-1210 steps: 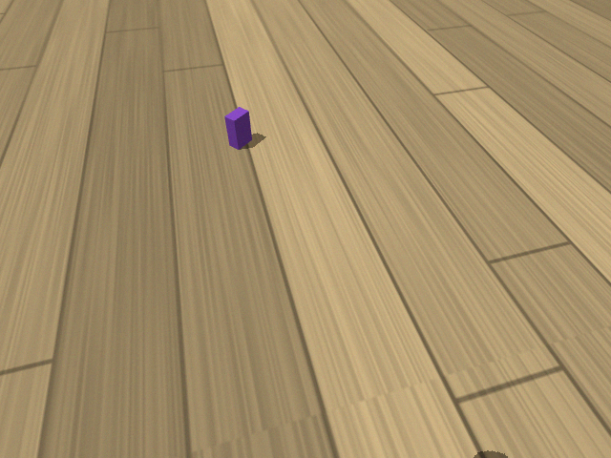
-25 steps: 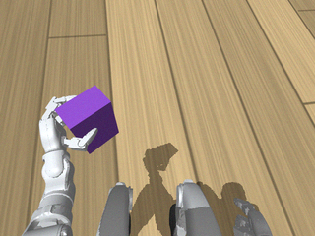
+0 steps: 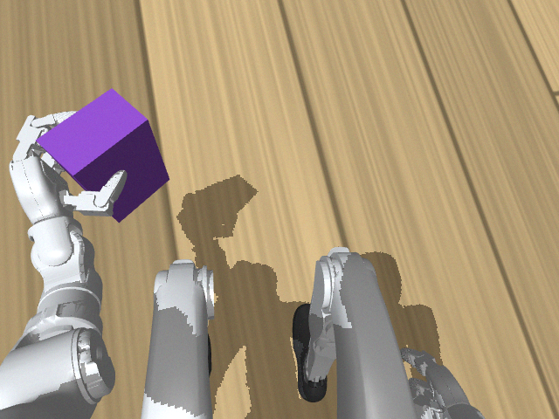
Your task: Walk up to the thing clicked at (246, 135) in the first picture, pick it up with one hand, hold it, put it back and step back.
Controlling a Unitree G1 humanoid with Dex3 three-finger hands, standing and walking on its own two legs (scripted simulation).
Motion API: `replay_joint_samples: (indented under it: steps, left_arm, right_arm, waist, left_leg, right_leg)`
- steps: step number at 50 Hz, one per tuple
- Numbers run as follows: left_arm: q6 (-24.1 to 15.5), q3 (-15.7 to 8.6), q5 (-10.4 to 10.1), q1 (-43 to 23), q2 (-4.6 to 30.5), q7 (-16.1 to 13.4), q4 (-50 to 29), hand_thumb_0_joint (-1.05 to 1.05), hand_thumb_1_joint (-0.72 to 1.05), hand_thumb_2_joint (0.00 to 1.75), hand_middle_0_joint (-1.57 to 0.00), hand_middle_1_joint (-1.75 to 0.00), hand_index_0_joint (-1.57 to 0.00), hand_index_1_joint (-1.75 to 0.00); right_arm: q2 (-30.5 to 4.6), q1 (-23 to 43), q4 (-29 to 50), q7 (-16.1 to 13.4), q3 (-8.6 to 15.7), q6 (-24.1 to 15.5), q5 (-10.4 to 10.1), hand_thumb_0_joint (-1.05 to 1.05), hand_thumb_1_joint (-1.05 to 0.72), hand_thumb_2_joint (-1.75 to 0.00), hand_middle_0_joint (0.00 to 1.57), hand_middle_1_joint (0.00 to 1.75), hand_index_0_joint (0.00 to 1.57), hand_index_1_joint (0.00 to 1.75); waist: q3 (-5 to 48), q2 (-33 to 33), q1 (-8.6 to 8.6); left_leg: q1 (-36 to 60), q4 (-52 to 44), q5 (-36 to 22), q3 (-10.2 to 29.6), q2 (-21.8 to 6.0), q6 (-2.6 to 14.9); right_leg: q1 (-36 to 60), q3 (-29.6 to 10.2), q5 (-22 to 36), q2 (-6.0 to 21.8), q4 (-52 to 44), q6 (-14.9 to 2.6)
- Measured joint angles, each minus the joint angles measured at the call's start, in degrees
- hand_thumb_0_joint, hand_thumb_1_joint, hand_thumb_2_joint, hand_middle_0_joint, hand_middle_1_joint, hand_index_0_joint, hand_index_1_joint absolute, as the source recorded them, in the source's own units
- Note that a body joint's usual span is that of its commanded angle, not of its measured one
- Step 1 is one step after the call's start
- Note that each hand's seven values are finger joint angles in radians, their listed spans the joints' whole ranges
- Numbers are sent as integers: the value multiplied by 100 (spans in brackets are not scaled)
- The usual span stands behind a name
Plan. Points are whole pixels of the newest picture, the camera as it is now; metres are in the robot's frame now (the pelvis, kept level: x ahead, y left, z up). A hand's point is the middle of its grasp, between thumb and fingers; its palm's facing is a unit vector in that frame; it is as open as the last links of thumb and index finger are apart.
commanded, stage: crouch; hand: left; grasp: from the side
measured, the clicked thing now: (115, 163) +0.46 +0.22 -0.10
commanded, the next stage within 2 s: lower in 0.84 s
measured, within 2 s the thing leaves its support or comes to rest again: neither
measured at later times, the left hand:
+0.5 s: hand (107, 184) +0.45 +0.25 -0.16, palm faces +0.32 -0.95 -0.03, open 10.7 cm
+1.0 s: hand (117, 187) +0.47 +0.25 -0.21, palm faces +0.30 -0.95 -0.02, open 10.7 cm
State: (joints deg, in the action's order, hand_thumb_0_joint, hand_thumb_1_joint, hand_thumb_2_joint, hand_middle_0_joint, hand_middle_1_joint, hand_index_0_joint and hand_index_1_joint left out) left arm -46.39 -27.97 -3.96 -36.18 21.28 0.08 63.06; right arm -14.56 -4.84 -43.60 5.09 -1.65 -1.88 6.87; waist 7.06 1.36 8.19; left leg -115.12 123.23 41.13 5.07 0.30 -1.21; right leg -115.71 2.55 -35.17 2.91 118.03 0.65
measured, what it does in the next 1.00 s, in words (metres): lowers itself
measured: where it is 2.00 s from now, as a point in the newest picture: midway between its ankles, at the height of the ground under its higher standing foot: (253, 381)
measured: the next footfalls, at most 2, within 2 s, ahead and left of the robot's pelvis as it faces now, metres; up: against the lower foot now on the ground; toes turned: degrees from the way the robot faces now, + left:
none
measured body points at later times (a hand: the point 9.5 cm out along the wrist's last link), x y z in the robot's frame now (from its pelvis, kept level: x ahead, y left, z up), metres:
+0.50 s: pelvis -0.02 +0.01 -0.08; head +0.20 +0.08 +0.30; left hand +0.43 +0.30 -0.16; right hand +0.06 -0.27 -0.18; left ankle +0.07 +0.12 -0.38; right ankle +0.11 -0.13 -0.38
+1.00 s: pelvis -0.02 +0.01 -0.11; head +0.22 +0.10 +0.26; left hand +0.44 +0.30 -0.20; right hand +0.05 -0.27 -0.19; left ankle +0.07 +0.12 -0.38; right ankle +0.11 -0.13 -0.38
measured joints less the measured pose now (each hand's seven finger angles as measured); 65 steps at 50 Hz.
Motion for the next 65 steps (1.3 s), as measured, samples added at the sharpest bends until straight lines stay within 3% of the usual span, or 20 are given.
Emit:
replay_joint_samples:
  steps: [14, 23, 51, 65]
  left_arm:
    - [25, -290, 211, -503, 604, 73, 612, -2, -40, 121, -63, -94, -60, -94]
    - [14, -319, 292, -561, 863, 66, 743, -2, -40, 120, -63, -93, -60, -94]
    - [-275, -486, 242, -557, 1366, 52, 863, -2, -39, 121, -63, -93, -59, -95]
    - [-695, -602, 336, -677, 1970, -90, 1612, -2, -40, 119, -63, -94, -60, -94]
  right_arm:
    - [-87, 1, 37, 73, -328, 102, 153, 1, -92, -91, 20, 30, 20, 30]
    - [-181, 45, 69, 123, -572, 156, 291, 1, -92, -91, 20, 30, 20, 30]
    - [-397, 269, 292, 250, -1125, 315, 600, 0, -92, -91, 20, 30, 20, 30]
    - [-515, 635, 548, 303, -1668, 307, 853, 0, -92, -90, 20, 30, 20, 30]
  waist:
    - [-425, 83, 242]
    - [-704, 188, 345]
    - [-1319, 394, 566]
    - [-1786, 736, 774]
  left_leg:
    - [-885, 1050, -163, 125, 62, 53]
    - [-1161, 1458, -211, 255, 90, 70]
    - [-1419, 2097, -106, 564, 124, 88]
    - [-1397, 2407, -120, 800, 109, 105]
  right_leg:
    - [-776, 43, 238, -14, 869, 87]
    - [-963, 136, 323, -31, 1150, 121]
    - [-1063, 370, 322, -90, 1526, 210]
    - [-948, 554, 444, -179, 1626, 264]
